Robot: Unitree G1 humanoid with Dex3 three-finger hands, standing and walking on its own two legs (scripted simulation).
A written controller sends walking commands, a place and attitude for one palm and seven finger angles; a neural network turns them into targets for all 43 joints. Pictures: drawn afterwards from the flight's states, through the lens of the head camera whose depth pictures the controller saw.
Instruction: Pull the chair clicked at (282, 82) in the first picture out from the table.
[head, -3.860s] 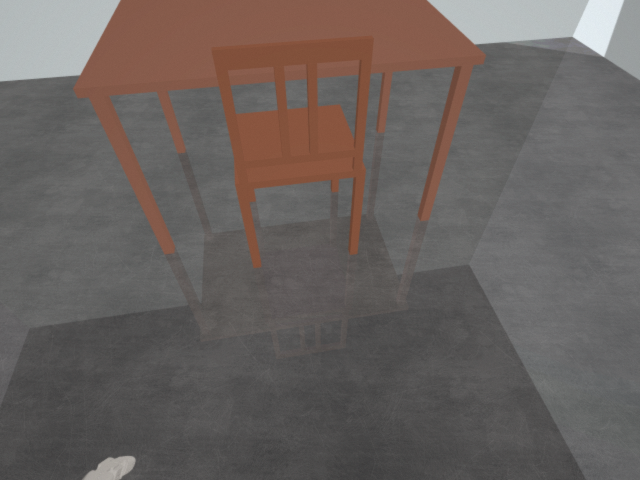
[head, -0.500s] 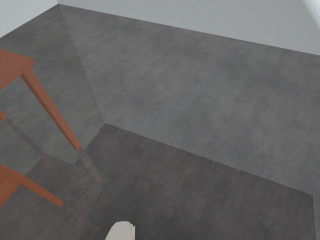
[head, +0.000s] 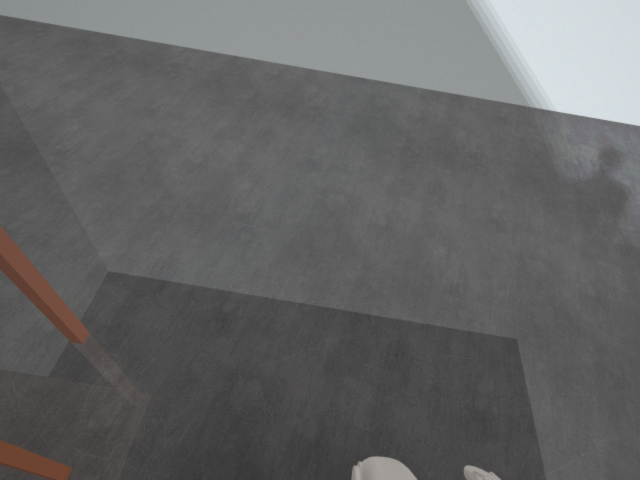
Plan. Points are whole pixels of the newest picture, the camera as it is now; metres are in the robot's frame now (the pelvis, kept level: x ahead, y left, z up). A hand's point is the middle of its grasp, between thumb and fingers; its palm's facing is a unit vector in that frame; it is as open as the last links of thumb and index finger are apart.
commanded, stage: walk to a spot facing it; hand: left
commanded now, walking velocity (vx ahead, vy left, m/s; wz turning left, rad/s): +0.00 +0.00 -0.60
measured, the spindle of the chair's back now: out of the picture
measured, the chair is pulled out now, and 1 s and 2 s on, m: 0.00 0.00 0.00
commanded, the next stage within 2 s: turn to face it in 1.50 s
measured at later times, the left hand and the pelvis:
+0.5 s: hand out of the picture +0.12 +0.10 -0.14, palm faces -0.27 -0.92 -0.27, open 7.4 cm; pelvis +0.01 -0.07 +0.00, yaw -18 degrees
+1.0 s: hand (243, 421) +0.22 +0.13 -0.20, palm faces -0.38 -0.92 -0.14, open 7.4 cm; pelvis +0.19 -0.05 -0.01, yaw -31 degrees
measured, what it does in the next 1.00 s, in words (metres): walks ahead, turning right: right foot, then left foot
